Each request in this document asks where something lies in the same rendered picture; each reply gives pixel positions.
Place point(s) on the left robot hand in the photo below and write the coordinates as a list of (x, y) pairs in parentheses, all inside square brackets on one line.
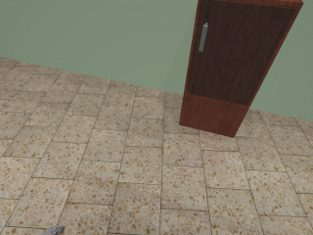
[(54, 230)]

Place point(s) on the cupboard door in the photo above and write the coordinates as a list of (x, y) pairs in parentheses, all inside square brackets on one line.
[(240, 42)]

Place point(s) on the handle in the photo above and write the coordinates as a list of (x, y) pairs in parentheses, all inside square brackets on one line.
[(203, 36)]

